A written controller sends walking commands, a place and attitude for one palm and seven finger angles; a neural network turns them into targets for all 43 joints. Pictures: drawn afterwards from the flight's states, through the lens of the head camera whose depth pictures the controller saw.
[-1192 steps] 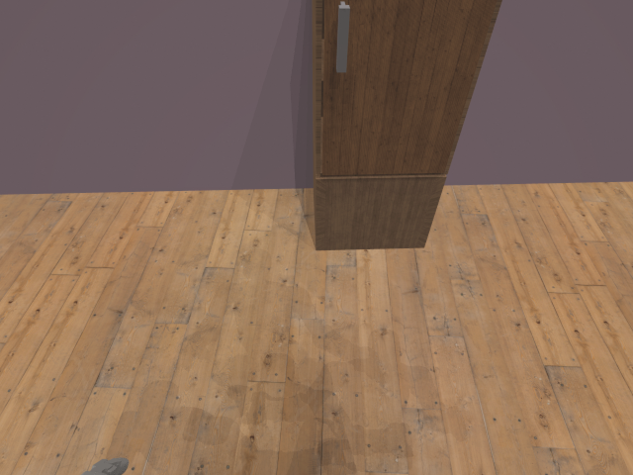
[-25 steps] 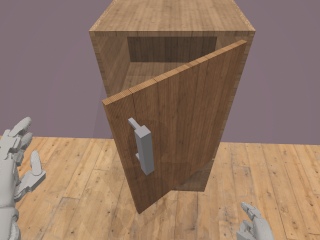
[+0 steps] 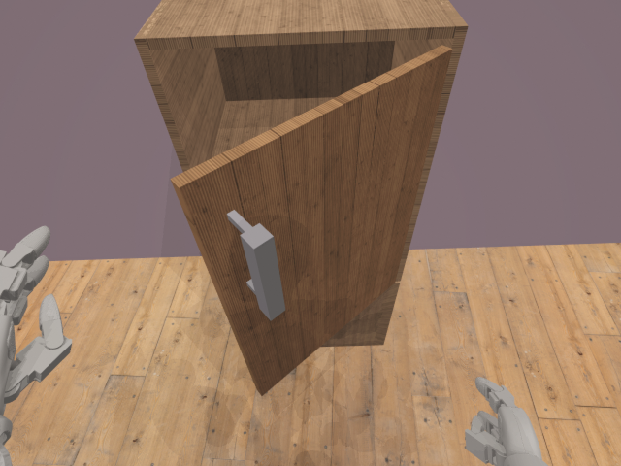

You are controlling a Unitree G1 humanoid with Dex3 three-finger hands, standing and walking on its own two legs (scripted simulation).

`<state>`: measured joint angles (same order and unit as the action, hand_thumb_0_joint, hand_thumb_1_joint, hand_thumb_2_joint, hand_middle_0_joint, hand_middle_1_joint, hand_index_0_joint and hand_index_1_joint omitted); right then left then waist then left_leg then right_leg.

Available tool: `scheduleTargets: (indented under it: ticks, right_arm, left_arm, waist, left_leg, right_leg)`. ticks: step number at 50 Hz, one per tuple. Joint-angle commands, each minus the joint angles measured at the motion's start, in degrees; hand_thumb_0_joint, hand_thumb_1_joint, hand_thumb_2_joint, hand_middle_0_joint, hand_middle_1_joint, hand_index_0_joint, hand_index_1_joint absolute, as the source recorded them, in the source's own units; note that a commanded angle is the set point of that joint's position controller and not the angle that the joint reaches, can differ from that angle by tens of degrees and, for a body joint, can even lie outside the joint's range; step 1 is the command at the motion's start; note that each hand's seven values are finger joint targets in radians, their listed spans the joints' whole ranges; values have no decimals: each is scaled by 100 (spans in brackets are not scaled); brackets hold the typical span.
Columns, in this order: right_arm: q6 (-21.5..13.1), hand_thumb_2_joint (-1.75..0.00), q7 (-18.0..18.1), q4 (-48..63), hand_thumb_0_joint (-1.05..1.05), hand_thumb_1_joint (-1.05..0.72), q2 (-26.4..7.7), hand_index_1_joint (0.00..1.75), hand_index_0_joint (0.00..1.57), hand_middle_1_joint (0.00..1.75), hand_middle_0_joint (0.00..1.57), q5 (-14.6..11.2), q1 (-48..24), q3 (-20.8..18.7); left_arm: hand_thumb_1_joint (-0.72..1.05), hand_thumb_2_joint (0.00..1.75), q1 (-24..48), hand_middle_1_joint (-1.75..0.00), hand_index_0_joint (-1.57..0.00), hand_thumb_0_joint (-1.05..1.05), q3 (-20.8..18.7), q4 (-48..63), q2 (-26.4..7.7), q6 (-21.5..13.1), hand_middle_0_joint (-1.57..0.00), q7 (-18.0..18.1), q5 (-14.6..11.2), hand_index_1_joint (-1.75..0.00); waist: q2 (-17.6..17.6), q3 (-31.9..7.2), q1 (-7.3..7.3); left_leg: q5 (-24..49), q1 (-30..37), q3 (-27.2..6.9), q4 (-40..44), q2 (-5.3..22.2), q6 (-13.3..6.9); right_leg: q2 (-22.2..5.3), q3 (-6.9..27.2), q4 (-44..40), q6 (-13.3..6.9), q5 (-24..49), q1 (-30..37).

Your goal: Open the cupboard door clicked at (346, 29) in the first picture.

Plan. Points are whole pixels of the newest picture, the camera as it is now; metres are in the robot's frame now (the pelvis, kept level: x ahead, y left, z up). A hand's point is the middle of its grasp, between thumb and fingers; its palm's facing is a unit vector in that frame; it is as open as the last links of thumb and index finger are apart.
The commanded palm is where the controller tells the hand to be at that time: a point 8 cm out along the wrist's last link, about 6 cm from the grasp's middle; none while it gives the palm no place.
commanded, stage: step back with the hand held close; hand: left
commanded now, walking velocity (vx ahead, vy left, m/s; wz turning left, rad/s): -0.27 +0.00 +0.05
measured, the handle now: (255, 266) +0.32 +0.10 +0.11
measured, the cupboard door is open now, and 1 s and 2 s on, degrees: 40 40 40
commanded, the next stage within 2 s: stop stepping back and stand still in 0.72 s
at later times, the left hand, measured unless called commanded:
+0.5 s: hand out of the picture +0.07 +0.31 +0.16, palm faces +0.47 -0.73 -0.49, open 7.4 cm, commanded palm +0.02 +0.34 +0.17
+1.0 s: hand out of the picture -0.01 +0.29 +0.16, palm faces +0.34 -0.81 -0.47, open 7.4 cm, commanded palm -0.07 +0.33 +0.17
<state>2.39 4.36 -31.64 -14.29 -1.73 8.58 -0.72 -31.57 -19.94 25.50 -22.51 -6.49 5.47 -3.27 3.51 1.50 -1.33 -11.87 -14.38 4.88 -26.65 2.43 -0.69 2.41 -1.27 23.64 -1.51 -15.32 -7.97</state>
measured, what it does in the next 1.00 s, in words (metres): walks backwards: right foot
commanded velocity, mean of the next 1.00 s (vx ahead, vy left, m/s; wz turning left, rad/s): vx -0.21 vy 0.01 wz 0.01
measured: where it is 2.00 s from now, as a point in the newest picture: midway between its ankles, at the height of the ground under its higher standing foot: outside the picture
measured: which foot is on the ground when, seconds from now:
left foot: down 0.00-0.94, up 0.96-1.00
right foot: down 0.00-0.62, up 0.64-0.92, down 0.94-1.00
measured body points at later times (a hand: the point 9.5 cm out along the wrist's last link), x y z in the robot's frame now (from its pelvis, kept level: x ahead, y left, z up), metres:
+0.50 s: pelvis -0.10 +0.03 -0.01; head -0.09 +0.04 +0.44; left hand +0.04 +0.34 +0.18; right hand +0.07 -0.19 -0.10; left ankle +0.02 +0.11 -0.73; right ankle -0.05 -0.09 -0.74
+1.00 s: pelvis -0.22 +0.04 -0.01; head -0.20 +0.05 +0.44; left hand -0.04 +0.33 +0.19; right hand -0.04 -0.18 -0.09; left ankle -0.07 +0.13 -0.73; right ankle -0.32 -0.07 -0.74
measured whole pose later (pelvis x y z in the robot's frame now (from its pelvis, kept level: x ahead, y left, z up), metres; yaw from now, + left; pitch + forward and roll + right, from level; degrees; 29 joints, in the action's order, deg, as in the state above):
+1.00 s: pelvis -0.22 +0.04 -0.01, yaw -2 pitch +2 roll -2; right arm -5.5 2.3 -35.4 -10.7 0.7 9.1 1.4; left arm -33.0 -24.2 33.2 -26.0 -12.3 7.5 -4.3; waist 0.7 0.9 -1.2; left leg -8.5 -30.5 1.1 -31.9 1.4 0.2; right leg 3.7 -0.7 24.8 -2.0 -21.4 -4.5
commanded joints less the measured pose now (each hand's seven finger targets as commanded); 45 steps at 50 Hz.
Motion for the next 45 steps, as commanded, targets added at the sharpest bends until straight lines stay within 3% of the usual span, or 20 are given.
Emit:
scheduleTargets:
  ticks: [1, 7, 12, 15, 18, 21, 23, 24, 25, 27, 28, 30, 31, 32, 33, 34, 35, 38, 43, 45]
  right_arm:
    - [-231, -90, 87, 1022, 0, -90, -506, 30, 20, 30, 20, 2, -440, -226]
    - [-321, -90, 92, 1069, 0, -90, -553, 30, 20, 30, 20, 25, -352, -245]
    - [-540, -90, 85, 1060, 0, -90, -629, 30, 20, 30, 20, 70, -271, -233]
    - [-694, -90, 95, 1073, 0, -90, -686, 30, 20, 30, 20, 102, -245, -253]
    - [-827, -90, 87, 1021, 0, -90, -623, 30, 20, 30, 20, 103, -192, -274]
    - [-905, -90, 43, 869, 0, -90, -570, 30, 20, 30, 20, 119, -125, -271]
    - [-924, -90, 35, 700, 0, -90, -560, 30, 20, 30, 20, 134, 6, -337]
    - [-924, -90, 13, 569, 0, -90, -487, 30, 20, 30, 20, 147, 90, -323]
    - [-921, -90, -8, 512, 0, -90, -453, 30, 20, 30, 20, 170, 112, -292]
    - [-914, -90, 19, 484, 0, -90, -420, 30, 20, 30, 20, 187, -4, -221]
    - [-916, -90, 68, 438, 0, -90, -472, 30, 20, 30, 20, 193, -96, -212]
    - [-982, -90, 145, 574, 0, -90, -654, 30, 20, 30, 20, 197, -216, -209]
    - [-1055, -90, 121, 620, 0, -90, -587, 30, 20, 30, 20, 169, -238, -225]
    - [-1116, -90, 103, 630, 0, -90, -591, 30, 20, 30, 20, 231, -142, -275]
    - [-1129, -90, 89, 596, 0, -90, -522, 30, 20, 30, 20, 256, -143, -319]
    - [-1162, -90, 17, 526, 0, -90, -434, 30, 20, 30, 20, 273, -143, -308]
    - [-1206, -90, -33, 473, 0, -90, -447, 30, 20, 30, 20, 253, -178, -320]
    - [-1264, -90, -113, 404, 0, -90, -441, 30, 20, 30, 20, 240, -231, -293]
    - [-1258, -90, -149, 364, 0, -90, -387, 30, 20, 30, 20, 261, -74, -194]
    - [-1124, -90, -158, 450, 0, -90, -343, 30, 20, 30, 20, 217, -67, -151]
  left_arm:
    - [90, 90, 44, -30, -20, 0, -1060, 1403, -1313, -333, -20, 262, -49, -30]
    - [90, 90, -86, -30, -20, 0, -1090, 1613, -1274, -448, -20, 362, -44, -30]
    - [90, 90, -136, -30, -20, 0, -1133, 1540, -1153, -630, -20, 423, 39, -30]
    - [90, 90, -37, -30, -20, 0, -1219, 1577, -1094, -730, -20, 444, 140, -30]
    - [90, 90, -53, -30, -20, 0, -1334, 1609, -1222, -785, -20, 441, 107, -30]
    - [90, 90, 39, -30, -20, 0, -1142, 1621, -1084, -793, -20, 418, 76, -30]
    - [90, 90, 232, -30, -20, 0, -1099, 1788, -1174, -807, -20, 461, 77, -30]
    - [90, 90, 330, -30, -20, 0, -973, 1751, -1088, -806, -20, 497, 97, -30]
    - [90, 90, 442, -30, -20, 0, -897, 1646, -1031, -770, -20, 520, 124, -30]
    - [90, 90, 786, -30, -20, 0, -935, 1575, -1099, -721, -20, 546, 146, -30]
    - [90, 90, 933, -30, -20, 0, -975, 1606, -1215, -723, -20, 555, 162, -30]
    - [90, 90, 871, -30, -20, 0, -1085, 1737, -1166, -829, -20, 554, 185, -30]
    - [90, 90, 707, -30, -20, 0, -1256, 1736, -1233, -910, -20, 520, 179, -30]
    - [90, 90, 603, -30, -20, 0, -1361, 1704, -1202, -949, -20, 495, 192, -30]
    - [90, 90, 530, -30, -20, 0, -1459, 1727, -1341, -977, -20, 501, 152, -30]
    - [90, 90, 459, -30, -20, 0, -1296, 1824, -1140, -973, -20, 495, 113, -30]
    - [90, 90, 349, -30, -20, 0, -1165, 1854, -1011, -949, -20, 500, 77, -30]
    - [90, 90, 200, -30, -20, 0, -961, 2073, -902, -895, -20, 505, 26, -30]
    - [90, 90, 0, -30, -20, 0, -1072, 1874, -1158, -828, -20, 471, -99, -30]
    - [90, 90, -188, -30, -20, 0, -1164, 1817, -1281, -855, -20, 366, -140, -30]
  waist:
    - [-337, -1080, 16]
    - [54, -886, 51]
    - [382, -381, 83]
    - [857, -349, 27]
    - [666, -529, 7]
    - [34, -473, 86]
    - [-763, -494, 156]
    - [-1175, -548, 198]
    - [-1374, -557, 223]
    - [-1303, -306, 245]
    - [-907, -124, 270]
    - [720, -174, 124]
    - [1281, -598, 114]
    - [1435, -655, 158]
    - [1124, -617, 135]
    - [535, -634, 136]
    - [329, -703, 118]
    - [968, -908, 95]
    - [1279, -1172, 60]
    - [675, -1005, 67]
  left_leg:
    - [2170, 925, -361, -205, 283, -155]
    - [1203, 288, -627, 62, 400, -154]
    - [-1471, -1048, -1099, 864, 644, -311]
    - [-2772, -2229, -1558, 1646, 963, -444]
    - [-2488, -2064, -1514, 1491, 956, -452]
    - [-2257, -1385, -1128, 849, 514, -205]
    - [-1412, -62, -656, -882, -47, 52]
    - [-944, 353, -592, -1860, -199, 103]
    - [-825, 286, -628, -2261, -245, 93]
    - [-1008, 123, -765, -1528, -119, 33]
    - [-813, 112, -795, -660, -53, -17]
    - [-376, -900, -1820, 776, 832, -393]
    - [-1899, -1689, -2424, 1690, 1469, -627]
    - [-2973, -2399, -2885, 2270, 1807, -889]
    - [-2401, -2118, -2971, 2087, 1808, -960]
    - [-1649, -1555, -2633, 1699, 1679, -976]
    - [-1153, -1020, -2229, 1513, 1517, -896]
    - [-889, -360, -1706, 1690, 1246, -630]
    - [-1092, 149, -1174, 1979, 706, -59]
    - [-754, 296, -571, 1146, 203, 253]
  right_leg:
    - [-719, 516, -17, 280, 3103, -350]
    - [-600, 611, 31, 186, 1707, -487]
    - [-353, 517, 260, 138, -280, -352]
    - [-17, 155, 1191, 161, -459, 515]
    - [-8, 191, 1220, 97, -387, 475]
    - [-235, 680, 288, -97, -1170, -431]
    - [-1012, 1672, -887, -482, -2027, -2052]
    - [-1583, 2180, -1142, -710, -1652, -2539]
    - [-1808, 2142, -1018, -760, -836, -2460]
    - [-1568, 1586, -599, -488, -344, -2284]
    - [-1272, 1363, -293, -306, -257, -2233]
    - [-205, 549, 962, 205, 62, -1235]
    - [120, 276, 2236, 288, -691, -230]
    - [307, 364, 3539, 300, -1050, 210]
    - [264, 584, 4051, 240, -1191, -288]
    - [189, 669, 4049, 206, -1240, -768]
    - [150, 571, 3908, 227, -1287, -1123]
    - [155, 196, 3019, 219, -1406, -1000]
    - [425, -362, 497, 18, -1519, -62]
    - [112, -167, -1086, -103, -820, 46]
